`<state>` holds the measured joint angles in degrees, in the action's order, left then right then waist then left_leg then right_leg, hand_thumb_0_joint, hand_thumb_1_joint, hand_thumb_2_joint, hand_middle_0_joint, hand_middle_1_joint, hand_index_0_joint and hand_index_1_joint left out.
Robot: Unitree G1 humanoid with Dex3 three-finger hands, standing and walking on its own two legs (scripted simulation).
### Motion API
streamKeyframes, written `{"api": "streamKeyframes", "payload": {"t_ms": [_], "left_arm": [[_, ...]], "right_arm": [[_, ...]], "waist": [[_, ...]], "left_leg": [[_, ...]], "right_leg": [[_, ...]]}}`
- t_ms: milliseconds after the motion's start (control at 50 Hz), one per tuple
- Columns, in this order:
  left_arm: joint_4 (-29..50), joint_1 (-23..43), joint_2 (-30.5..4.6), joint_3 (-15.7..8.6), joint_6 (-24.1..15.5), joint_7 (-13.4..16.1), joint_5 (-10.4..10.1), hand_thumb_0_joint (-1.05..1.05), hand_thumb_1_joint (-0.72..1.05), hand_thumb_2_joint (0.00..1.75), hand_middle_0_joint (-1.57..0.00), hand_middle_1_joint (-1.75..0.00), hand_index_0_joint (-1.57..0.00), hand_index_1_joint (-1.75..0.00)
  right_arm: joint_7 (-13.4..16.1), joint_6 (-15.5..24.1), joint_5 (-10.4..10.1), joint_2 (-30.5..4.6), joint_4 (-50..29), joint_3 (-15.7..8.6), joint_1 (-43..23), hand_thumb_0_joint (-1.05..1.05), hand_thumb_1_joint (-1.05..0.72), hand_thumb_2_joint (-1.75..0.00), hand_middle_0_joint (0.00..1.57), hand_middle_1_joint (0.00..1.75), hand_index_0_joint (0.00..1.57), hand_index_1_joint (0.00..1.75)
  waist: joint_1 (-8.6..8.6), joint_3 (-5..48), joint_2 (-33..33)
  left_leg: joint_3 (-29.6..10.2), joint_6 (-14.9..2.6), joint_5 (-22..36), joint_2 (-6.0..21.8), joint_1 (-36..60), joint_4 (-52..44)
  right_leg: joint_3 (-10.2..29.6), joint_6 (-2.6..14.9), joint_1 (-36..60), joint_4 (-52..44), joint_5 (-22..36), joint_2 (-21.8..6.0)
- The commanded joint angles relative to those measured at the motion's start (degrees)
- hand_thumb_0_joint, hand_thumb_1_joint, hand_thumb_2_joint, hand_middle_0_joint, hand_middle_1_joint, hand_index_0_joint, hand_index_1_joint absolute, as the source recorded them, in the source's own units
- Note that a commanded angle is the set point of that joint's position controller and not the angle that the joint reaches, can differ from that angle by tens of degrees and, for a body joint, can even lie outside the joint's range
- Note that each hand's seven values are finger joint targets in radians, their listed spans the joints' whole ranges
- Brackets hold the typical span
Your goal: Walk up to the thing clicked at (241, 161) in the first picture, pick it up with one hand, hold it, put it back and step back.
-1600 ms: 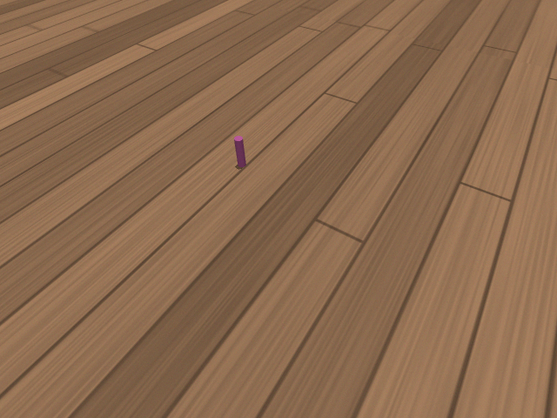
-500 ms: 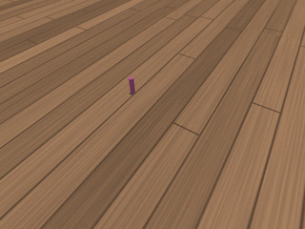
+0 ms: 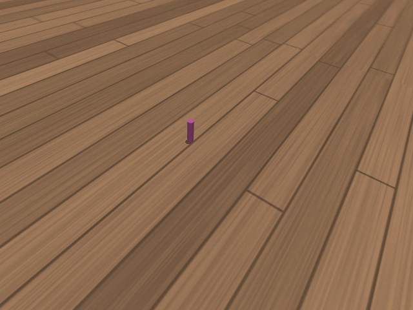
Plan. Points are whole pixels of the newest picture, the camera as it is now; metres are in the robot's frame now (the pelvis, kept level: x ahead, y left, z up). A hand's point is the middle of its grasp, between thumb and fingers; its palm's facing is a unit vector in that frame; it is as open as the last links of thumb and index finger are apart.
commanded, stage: walk up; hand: left
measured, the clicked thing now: (190, 131) +1.36 +0.11 -0.67
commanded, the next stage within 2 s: none
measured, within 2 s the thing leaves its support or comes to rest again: neither
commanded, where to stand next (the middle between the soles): +1.02 -0.10 m, yaw -1 degrees
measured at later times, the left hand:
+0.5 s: hand (138, 209) +0.40 +0.20 -0.12, palm faces -0.07 -0.93 -0.36, open 7.4 cm
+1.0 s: hand (138, 172) +0.55 +0.24 -0.16, palm faces -0.09 -0.94 -0.32, open 7.4 cm
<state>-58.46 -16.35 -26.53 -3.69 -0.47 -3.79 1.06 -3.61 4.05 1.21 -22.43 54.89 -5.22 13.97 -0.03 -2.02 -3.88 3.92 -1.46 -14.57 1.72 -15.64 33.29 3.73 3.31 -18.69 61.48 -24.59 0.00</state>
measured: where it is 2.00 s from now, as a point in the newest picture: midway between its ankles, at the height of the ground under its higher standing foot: (221, 200)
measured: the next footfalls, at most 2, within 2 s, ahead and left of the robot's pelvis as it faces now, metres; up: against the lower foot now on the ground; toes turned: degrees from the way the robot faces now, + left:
right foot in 0.38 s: +0.35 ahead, -0.17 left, +0.00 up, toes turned -6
left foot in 0.84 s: +0.58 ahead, +0.08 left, +0.00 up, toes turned +4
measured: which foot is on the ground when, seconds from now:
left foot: down 0.00-0.42, up 0.44-0.82, down 0.84-1.00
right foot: up 0.00-0.36, down 0.38-0.84, up 0.86-1.00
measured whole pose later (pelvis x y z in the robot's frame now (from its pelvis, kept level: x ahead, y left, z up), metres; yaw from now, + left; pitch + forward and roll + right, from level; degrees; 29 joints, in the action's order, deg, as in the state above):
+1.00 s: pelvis +0.50 -0.03 +0.00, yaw -2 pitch -2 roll +0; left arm -51.2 -17.5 -25.5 -2.2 -2.0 -2.8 -0.2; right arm -2.6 5.6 -0.1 -21.0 47.8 -2.7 15.2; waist -0.4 -5.2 -3.9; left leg 5.2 -0.8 -13.6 3.0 -16.5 32.6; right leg 2.5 3.1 -23.2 64.6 -23.2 -0.6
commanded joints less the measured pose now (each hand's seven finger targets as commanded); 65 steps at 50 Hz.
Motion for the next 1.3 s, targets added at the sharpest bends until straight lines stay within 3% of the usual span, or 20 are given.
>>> {"api": "streamKeyframes", "payload": {"t_ms": [0, 100, 300, 360, 380, 400, 420, 480, 540, 720, 800, 820, 840, 860, 960, 1080, 1220, 1240, 1260, 1280], "left_arm": [[3.54, -2.03, -11.65, -2.63, -2.48, -0.09, -1.04, 0.00, 0.90, 0.90, -0.20, -0.30, -0.20, -0.30], [6.97, 3.51, -10.49, -2.71, -2.14, -1.28, -0.09, 0.00, 0.90, 0.90, -0.20, -0.30, -0.20, -0.30], [11.48, 14.42, -6.37, -1.85, -3.28, -1.86, -0.03, 0.00, 0.90, 0.90, -0.20, -0.30, -0.20, -0.30], [8.05, 0.07, -10.08, -4.09, -3.72, -0.38, 0.12, 0.00, 0.90, 0.90, -0.20, -0.30, -0.20, -0.30], [6.82, -7.38, -13.75, -5.72, -3.99, 0.35, 0.50, 0.00, 0.90, 0.90, -0.20, -0.30, -0.20, -0.30], [7.61, -9.26, -17.91, -6.46, -4.41, 0.91, 0.02, 0.00, 0.90, 0.90, -0.20, -0.30, -0.20, -0.30], [8.38, -6.44, -18.04, -6.48, -4.26, 1.29, -1.09, 0.00, 0.90, 0.90, -0.20, -0.30, -0.20, -0.30], [10.35, -1.00, -12.40, -4.50, -4.47, 2.34, -1.94, 0.00, 0.90, 0.90, -0.20, -0.30, -0.20, -0.30], [11.46, 0.99, -10.31, -3.60, -5.15, 2.14, -1.48, 0.00, 0.90, 0.90, -0.20, -0.30, -0.20, -0.30], [14.63, 2.36, -12.05, -3.61, -5.94, 1.18, -0.20, 0.00, 0.90, 0.90, -0.20, -0.30, -0.20, -0.30], [14.73, 0.10, -9.91, -2.28, -4.98, 1.33, -0.38, 0.00, 0.90, 0.90, -0.20, -0.30, -0.20, -0.30], [14.92, -2.63, -6.20, -1.09, -4.76, 1.62, -0.96, 0.00, 0.90, 0.90, -0.20, -0.30, -0.20, -0.30], [14.97, -5.64, -3.84, -0.40, -4.31, 1.67, -1.40, 0.00, 0.90, 0.90, -0.20, -0.30, -0.20, -0.30], [13.63, -5.03, -11.11, -2.14, -3.55, 2.71, -1.25, 0.00, 0.90, 0.90, -0.20, -0.30, -0.20, -0.30], [10.90, -4.69, -9.11, -1.95, -3.26, 1.51, -1.84, 0.00, 0.90, 0.90, -0.20, -0.30, -0.20, -0.30], [13.58, 1.72, -7.66, -1.97, -3.00, -0.53, -0.52, 0.00, 0.90, 0.90, -0.20, -0.30, -0.20, -0.30], [10.77, -1.70, -8.51, -3.76, -3.97, -0.47, 0.00, 0.00, 0.90, 0.90, -0.20, -0.30, -0.20, -0.30], [9.22, -6.90, -10.70, -4.95, -4.44, 0.14, 0.08, 0.00, 0.90, 0.90, -0.20, -0.30, -0.20, -0.30], [8.54, -12.36, -14.54, -6.39, -5.09, 1.03, 0.44, 0.00, 0.90, 0.90, -0.20, -0.30, -0.20, -0.30], [10.64, -10.58, -17.93, -6.50, -5.65, 1.61, 0.26, 0.00, 0.90, 0.90, -0.20, -0.30, -0.20, -0.30]], "right_arm": [[1.40, 2.23, -0.82, -15.76, -4.83, -2.91, -0.96, 0.00, -0.90, -0.90, 0.20, 0.30, 0.20, 0.30], [1.50, 3.04, -0.95, -16.01, -5.65, -3.05, 1.99, 0.00, -0.90, -0.90, 0.20, 0.30, 0.20, 0.30], [2.12, 1.74, -0.64, -16.45, -6.94, -3.06, 6.26, 0.00, -0.90, -0.90, 0.20, 0.30, 0.20, 0.30], [2.63, 1.20, -0.45, -14.14, -8.33, -1.90, 6.98, 0.00, -0.90, -0.90, 0.20, 0.30, 0.20, 0.30], [2.51, 1.24, -0.82, -10.80, -8.73, -0.56, 10.91, 0.00, -0.90, -0.90, 0.20, 0.30, 0.20, 0.30], [2.41, 1.19, -1.71, -9.03, -9.56, 0.30, 13.19, 0.00, -0.90, -0.90, 0.20, 0.30, 0.20, 0.30], [3.19, 0.96, -1.43, -15.41, -8.41, -0.96, 9.20, 0.00, -0.90, -0.90, 0.20, 0.30, 0.20, 0.30], [2.77, 1.24, -2.31, -13.10, -7.07, -0.67, 5.47, 0.00, -0.90, -0.90, 0.20, 0.30, 0.20, 0.30], [1.78, 0.33, -1.49, -11.32, -6.80, -0.50, 7.63, 0.00, -0.90, -0.90, 0.20, 0.30, 0.20, 0.30], [-0.85, 0.98, -0.44, -10.84, -9.63, -1.69, -2.03, 0.00, -0.90, -0.90, 0.20, 0.30, 0.20, 0.30], [0.31, 1.77, 0.88, -14.68, -6.02, -3.69, 9.78, 0.00, -0.90, -0.90, 0.20, 0.30, 0.20, 0.30], [1.13, 2.07, 1.89, -18.46, -5.35, -4.87, 15.67, 0.00, -0.90, -0.90, 0.20, 0.30, 0.20, 0.30], [1.71, 2.31, 1.56, -21.09, -7.42, -5.03, 14.02, 0.00, -0.90, -0.90, 0.20, 0.30, 0.20, 0.30], [1.75, 2.12, -0.80, -22.24, -8.18, -5.26, 12.24, 0.00, -0.90, -0.90, 0.20, 0.30, 0.20, 0.30], [2.29, 2.72, -1.86, -15.22, -9.44, -2.03, 4.37, 0.00, -0.90, -0.90, 0.20, 0.30, 0.20, 0.30], [2.08, 2.86, -1.13, -16.90, -10.96, -2.51, 4.57, 0.00, -0.90, -0.90, 0.20, 0.30, 0.20, 0.30], [1.83, 1.26, -1.29, -15.70, -12.36, -1.99, 1.88, 0.00, -0.90, -0.90, 0.20, 0.30, 0.20, 0.30], [1.83, 1.19, -1.07, -13.42, -12.48, -1.06, 3.30, 0.00, -0.90, -0.90, 0.20, 0.30, 0.20, 0.30], [1.80, 1.21, -1.24, -8.84, -12.65, 0.49, 6.74, 0.00, -0.90, -0.90, 0.20, 0.30, 0.20, 0.30], [1.85, 0.63, -1.67, -7.94, -12.48, 1.21, 9.27, 0.00, -0.90, -0.90, 0.20, 0.30, 0.20, 0.30]], "waist": [[0.32, -4.92, 11.78], [-0.68, -6.21, 9.80], [-3.23, -3.09, 8.77], [4.24, 7.46, 1.14], [6.54, 13.37, -8.03], [6.14, 15.12, -15.57], [6.83, 12.50, -9.90], [3.65, 3.60, -1.66], [1.01, 0.67, -2.75], [1.81, -1.30, -2.18], [-4.71, 6.36, 8.86], [-7.14, 9.25, 19.47], [-4.70, 9.04, 22.82], [-5.22, 9.04, 15.71], [0.03, -1.08, 11.25], [-1.63, -1.44, 13.10], [2.23, 1.06, 8.30], [4.89, 4.17, 2.44], [7.07, 7.06, -12.08], [5.32, 5.26, -14.81]], "left_leg": [[-17.55, -5.19, -18.09, 12.57, 4.37, -25.27], [-12.26, -7.08, -11.87, 13.40, 7.74, -27.81], [-3.52, -7.79, 17.94, 12.13, 13.49, -15.95], [0.28, -4.92, 26.20, 7.73, 7.49, 8.41], [1.68, -3.14, 12.85, 3.70, -2.80, 23.25], [0.29, -0.73, -13.78, -4.51, -18.02, 34.18], [-4.01, -0.75, -16.02, -0.62, -21.23, 38.01], [-9.28, -1.50, -7.84, 1.97, -16.94, 38.47], [-7.58, -0.43, -3.45, 2.01, -12.60, 31.60], [-1.51, 1.08, 8.67, 3.98, -4.51, 2.10], [0.42, -2.04, 4.23, 0.00, 16.37, -2.52], [-12.29, -5.11, -6.75, 8.33, 23.00, -7.62], [-37.91, -9.07, -11.71, 21.05, 27.29, -14.26], [-44.28, -14.56, -13.63, 25.17, 25.84, -17.29], [-12.45, -8.27, 13.89, 13.97, 4.74, -16.62], [-6.89, -11.78, 10.14, 14.09, 6.97, -17.57], [-3.19, -7.34, 2.42, 10.65, -2.36, -5.17], [-1.75, -5.94, 3.37, 8.33, -6.25, 5.77], [2.22, -3.56, -2.93, 2.72, -11.52, 22.57], [-1.36, -0.62, -14.66, -4.13, -21.85, 31.82]], "right_leg": [[2.97, -1.79, -13.58, -2.40, 9.85, -4.47], [1.66, -4.39, -17.34, -10.57, 15.32, -5.56], [-7.83, -0.79, -6.22, -29.35, 18.38, -3.79], [-8.98, 1.51, 17.50, -32.22, 13.63, -0.38], [2.91, 3.05, 30.17, -34.88, 3.84, -8.12], [31.26, 9.65, 39.20, -42.17, 3.35, -23.63], [35.68, 14.06, 36.17, -43.27, 5.70, -25.81], [12.07, 10.58, 19.59, -41.35, 29.53, -18.02], [2.74, 9.05, 10.95, -42.28, 34.00, -13.55], [-2.12, 7.81, 5.33, -43.88, 17.46, -13.77], [-5.98, 4.51, 0.29, -21.11, 24.61, -8.88], [-8.82, 2.04, -8.01, -4.22, 16.92, -3.94], [-4.62, 0.00, -19.90, 5.18, -6.71, 3.34], [0.06, 0.72, -21.12, 9.55, -7.25, 0.33], [1.33, -0.86, -10.57, 1.51, 4.55, -4.40], [-3.94, -3.42, -11.24, -16.28, 9.97, -6.71], [-9.43, -1.32, 9.96, -29.17, 15.20, -1.60], [-6.86, -0.53, 18.87, -29.92, 11.32, -1.74], [6.20, 0.85, 23.53, -39.04, -1.96, -10.25], [30.32, 5.04, 24.40, -48.41, -7.82, -22.63]]}}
